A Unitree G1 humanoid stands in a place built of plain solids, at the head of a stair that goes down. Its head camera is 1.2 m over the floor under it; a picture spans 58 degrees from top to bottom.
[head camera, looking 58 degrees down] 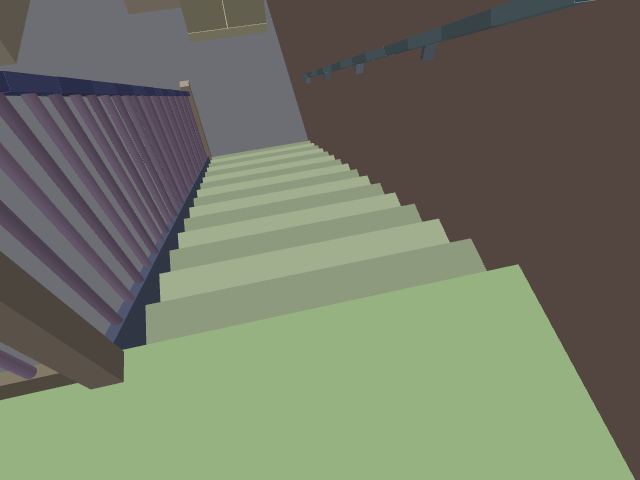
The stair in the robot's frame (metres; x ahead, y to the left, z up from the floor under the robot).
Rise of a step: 0.18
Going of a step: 0.22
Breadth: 1.20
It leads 13 degrees to the left of straight ahead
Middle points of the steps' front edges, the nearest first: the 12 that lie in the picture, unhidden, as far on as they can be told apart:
0.52 -0.04 0.00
0.73 0.02 -0.18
0.94 0.06 -0.35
1.16 0.11 -0.53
1.37 0.16 -0.70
1.58 0.21 -0.88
1.79 0.26 -1.06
2.00 0.31 -1.23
2.21 0.36 -1.41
2.43 0.41 -1.58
2.64 0.46 -1.76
2.85 0.51 -1.94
